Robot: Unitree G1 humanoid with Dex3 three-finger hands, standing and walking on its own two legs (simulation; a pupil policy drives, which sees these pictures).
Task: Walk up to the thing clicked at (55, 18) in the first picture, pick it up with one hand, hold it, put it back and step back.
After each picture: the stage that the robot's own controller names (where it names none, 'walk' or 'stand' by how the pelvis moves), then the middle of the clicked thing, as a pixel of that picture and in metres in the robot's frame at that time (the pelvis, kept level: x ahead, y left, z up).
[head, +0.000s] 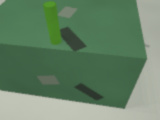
stand; (53, 24) +0.81 +0.17 -0.02
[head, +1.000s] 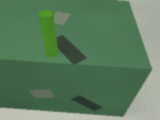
walk; (49, 35) +0.68 +0.16 -0.01
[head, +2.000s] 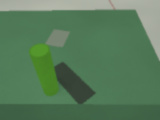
stand; (46, 72) +0.43 +0.17 +0.00
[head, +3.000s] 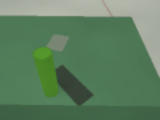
stand; (47, 74) +0.45 +0.16 -0.02
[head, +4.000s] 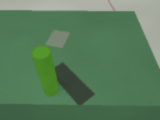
stand; (46, 74) +0.44 +0.16 -0.02
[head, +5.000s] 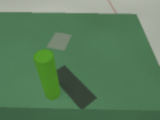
stand; (48, 77) +0.42 +0.15 -0.02
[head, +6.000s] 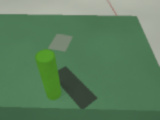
stand; (50, 77) +0.43 +0.15 -0.02
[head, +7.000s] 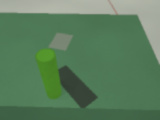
rise first; (50, 76) +0.43 +0.14 -0.02
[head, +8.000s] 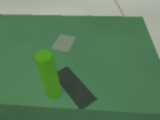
rise first; (49, 76) +0.43 +0.17 -0.01
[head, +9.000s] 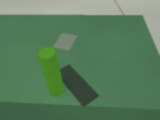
go down; (52, 74) +0.44 +0.16 -0.02
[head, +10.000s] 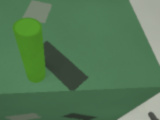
go down; (32, 55) +0.44 +0.14 +0.04
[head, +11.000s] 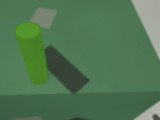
go down; (34, 58) +0.44 +0.15 +0.05
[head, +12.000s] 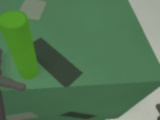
close in; (22, 51) +0.45 +0.16 +0.07
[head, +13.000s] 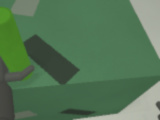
close; (12, 50) +0.44 +0.17 +0.08
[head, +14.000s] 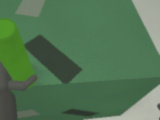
lift; (16, 60) +0.41 +0.17 +0.08
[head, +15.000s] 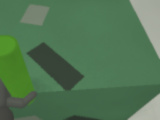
lift; (16, 76) +0.36 +0.18 +0.08
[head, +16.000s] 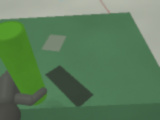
hold; (24, 70) +0.31 +0.16 +0.19
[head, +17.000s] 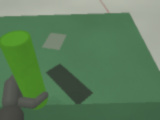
hold; (28, 75) +0.32 +0.16 +0.15
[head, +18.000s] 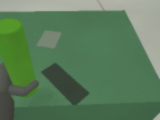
crouch; (19, 63) +0.36 +0.19 +0.15
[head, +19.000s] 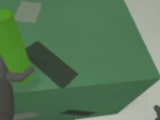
lower; (13, 52) +0.45 +0.18 +0.06
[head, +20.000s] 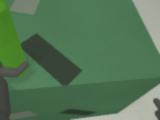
lower; (7, 45) +0.45 +0.19 +0.09
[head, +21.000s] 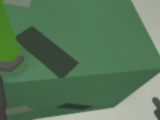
lower; (1, 38) +0.47 +0.19 +0.10
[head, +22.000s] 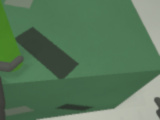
lower; (0, 38) +0.47 +0.19 +0.09
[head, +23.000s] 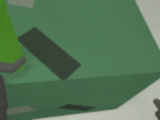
loosen; (3, 40) +0.46 +0.19 +0.09
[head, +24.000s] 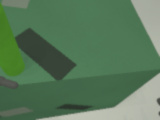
withdraw; (3, 45) +0.45 +0.18 +0.09
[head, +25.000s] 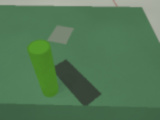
sink last; (45, 72) +0.41 +0.16 +0.04
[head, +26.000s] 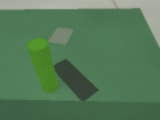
stand; (44, 68) +0.44 +0.17 +0.04
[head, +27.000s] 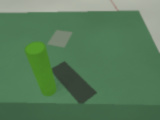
stand; (43, 71) +0.43 +0.18 +0.03
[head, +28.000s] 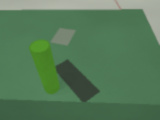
stand; (46, 69) +0.44 +0.17 +0.03
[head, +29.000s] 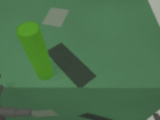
withdraw; (38, 55) +0.46 +0.17 +0.04
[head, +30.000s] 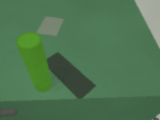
sink last; (37, 66) +0.42 +0.16 +0.05
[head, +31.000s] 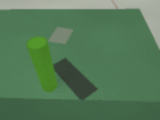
stand; (44, 67) +0.44 +0.17 +0.04
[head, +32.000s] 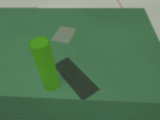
stand; (46, 67) +0.45 +0.17 +0.03
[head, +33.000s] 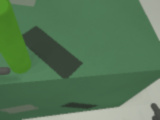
withdraw; (10, 43) +0.45 +0.17 +0.09
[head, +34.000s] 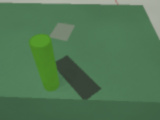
sink last; (46, 66) +0.43 +0.16 +0.04
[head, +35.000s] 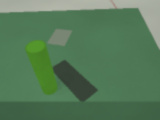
stand; (43, 70) +0.44 +0.17 +0.03
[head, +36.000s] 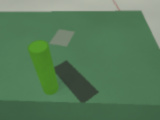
stand; (45, 70) +0.44 +0.17 +0.03
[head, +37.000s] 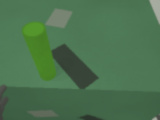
withdraw; (42, 55) +0.45 +0.16 +0.04
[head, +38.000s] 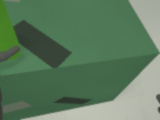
open; out of the picture +0.51 +0.19 +0.12
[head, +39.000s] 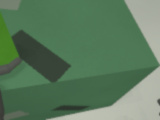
open; out of the picture +0.47 +0.19 +0.09
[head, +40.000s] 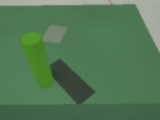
sink last; (39, 63) +0.45 +0.19 +0.04
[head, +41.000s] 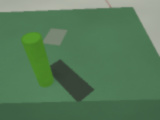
stand; (39, 62) +0.47 +0.19 +0.04
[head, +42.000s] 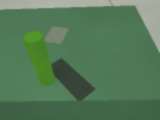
stand; (41, 61) +0.47 +0.19 +0.04
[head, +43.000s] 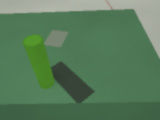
stand; (40, 64) +0.47 +0.19 +0.04
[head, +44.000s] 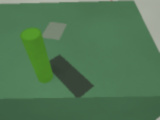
rise; (39, 58) +0.47 +0.19 +0.03
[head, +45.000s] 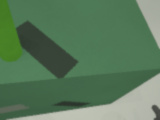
rise; (0, 27) +0.47 +0.19 +0.10
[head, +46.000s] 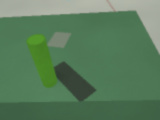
sink last; (43, 63) +0.48 +0.19 +0.04
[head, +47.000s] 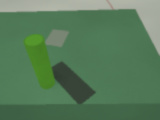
stand; (41, 64) +0.46 +0.19 +0.04
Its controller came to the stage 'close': yes
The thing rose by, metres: 0.20
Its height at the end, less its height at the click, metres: +0.00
